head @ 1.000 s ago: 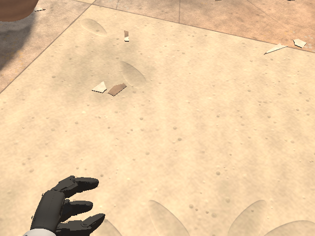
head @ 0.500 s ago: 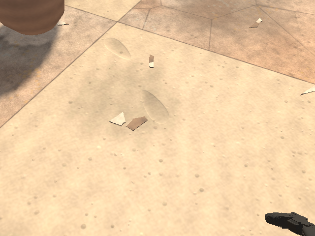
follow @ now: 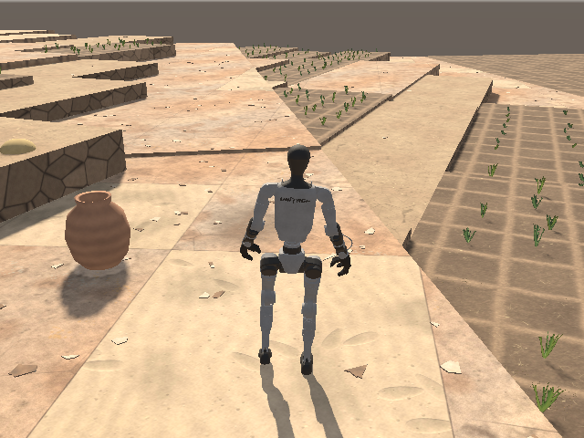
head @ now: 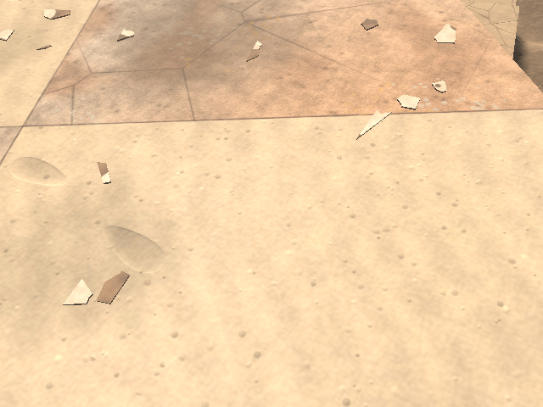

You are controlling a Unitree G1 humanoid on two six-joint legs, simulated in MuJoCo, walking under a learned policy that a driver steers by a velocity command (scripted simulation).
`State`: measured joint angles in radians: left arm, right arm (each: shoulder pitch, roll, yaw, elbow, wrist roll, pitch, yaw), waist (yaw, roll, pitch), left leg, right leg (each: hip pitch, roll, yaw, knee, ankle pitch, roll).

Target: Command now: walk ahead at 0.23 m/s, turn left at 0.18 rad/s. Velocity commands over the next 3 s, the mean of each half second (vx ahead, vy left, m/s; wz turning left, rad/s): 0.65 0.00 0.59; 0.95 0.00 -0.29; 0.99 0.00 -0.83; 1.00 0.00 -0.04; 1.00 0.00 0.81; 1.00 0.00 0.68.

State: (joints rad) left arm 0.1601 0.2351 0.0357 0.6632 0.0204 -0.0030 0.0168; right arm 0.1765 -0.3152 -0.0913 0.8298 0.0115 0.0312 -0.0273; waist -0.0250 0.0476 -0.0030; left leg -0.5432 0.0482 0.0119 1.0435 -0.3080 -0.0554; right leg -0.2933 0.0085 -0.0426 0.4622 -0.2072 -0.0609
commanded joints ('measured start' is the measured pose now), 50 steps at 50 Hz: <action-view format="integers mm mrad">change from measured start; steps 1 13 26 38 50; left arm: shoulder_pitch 79 114 25 -73 352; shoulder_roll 225 183 80 91 243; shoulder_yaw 69 76 27 14 62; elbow -11 57 -36 87 243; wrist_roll -7 28 33 -27 -16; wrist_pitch -24 -85 -70 -23 -1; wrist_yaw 14 -8 -44 -87 -36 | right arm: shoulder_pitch -78 -63 342 269 -3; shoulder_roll -89 -16 -296 -33 103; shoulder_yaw -9 -14 -55 35 93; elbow -89 -128 -48 -5 -225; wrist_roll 21 -48 -20 -35 -38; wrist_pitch -23 3 -57 -152 -140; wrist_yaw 19 133 55 39 23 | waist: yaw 83 33 -126 -11 88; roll -228 -168 412 -13 -299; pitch -67 56 -118 152 -74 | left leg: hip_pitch -109 -268 745 506 -341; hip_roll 24 77 208 69 -159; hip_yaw -42 -9 -752 130 -111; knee -82 -16 -861 -966 781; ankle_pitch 39 194 -509 589 -181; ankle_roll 16 36 318 24 37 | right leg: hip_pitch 188 178 -547 -509 529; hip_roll -318 -351 -9 -31 -142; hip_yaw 283 -13 -25 4 662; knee -299 -403 926 544 45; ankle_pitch -337 -374 -371 273 100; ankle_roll -153 -52 60 -15 -447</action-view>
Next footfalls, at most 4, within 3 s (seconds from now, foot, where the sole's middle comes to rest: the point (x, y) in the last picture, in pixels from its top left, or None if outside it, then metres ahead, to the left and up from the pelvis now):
0.48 left None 0.21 0.26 -0.78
0.96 right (159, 363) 0.63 0.37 -0.78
1.36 left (101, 245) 1.02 0.59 -0.78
1.78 right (213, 164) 1.34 0.26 -0.78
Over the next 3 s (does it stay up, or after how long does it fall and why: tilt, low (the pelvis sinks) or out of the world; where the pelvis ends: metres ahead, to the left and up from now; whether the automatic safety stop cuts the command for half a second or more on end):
stays up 2.29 0.32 -0.01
